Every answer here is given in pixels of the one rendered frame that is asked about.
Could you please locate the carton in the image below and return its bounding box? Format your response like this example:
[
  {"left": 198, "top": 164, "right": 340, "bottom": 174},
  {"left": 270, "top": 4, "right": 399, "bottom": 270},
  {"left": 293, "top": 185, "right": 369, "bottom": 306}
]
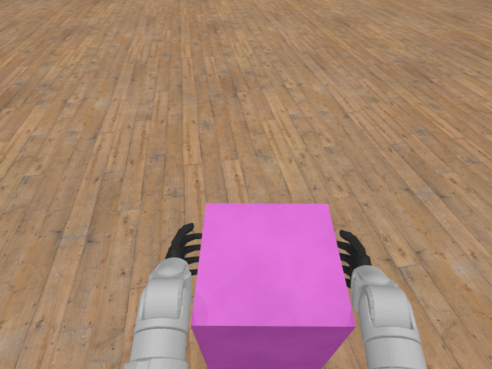
[{"left": 191, "top": 203, "right": 356, "bottom": 369}]

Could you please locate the robot right forearm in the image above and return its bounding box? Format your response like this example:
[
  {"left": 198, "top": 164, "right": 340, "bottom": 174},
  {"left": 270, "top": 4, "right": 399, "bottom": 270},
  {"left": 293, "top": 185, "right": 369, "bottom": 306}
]
[{"left": 351, "top": 265, "right": 427, "bottom": 369}]

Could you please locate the left robot hand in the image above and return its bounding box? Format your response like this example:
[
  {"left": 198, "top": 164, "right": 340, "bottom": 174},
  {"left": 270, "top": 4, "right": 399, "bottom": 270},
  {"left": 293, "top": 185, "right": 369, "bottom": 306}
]
[{"left": 165, "top": 223, "right": 202, "bottom": 276}]

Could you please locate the robot left forearm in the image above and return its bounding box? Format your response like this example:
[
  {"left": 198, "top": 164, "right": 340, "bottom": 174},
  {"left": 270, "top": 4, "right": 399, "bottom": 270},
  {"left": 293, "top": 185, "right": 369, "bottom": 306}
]
[{"left": 123, "top": 258, "right": 191, "bottom": 369}]

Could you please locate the right robot hand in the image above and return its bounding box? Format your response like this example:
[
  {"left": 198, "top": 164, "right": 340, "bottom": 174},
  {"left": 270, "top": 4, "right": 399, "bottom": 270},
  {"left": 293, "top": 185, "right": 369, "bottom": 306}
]
[{"left": 337, "top": 230, "right": 372, "bottom": 288}]

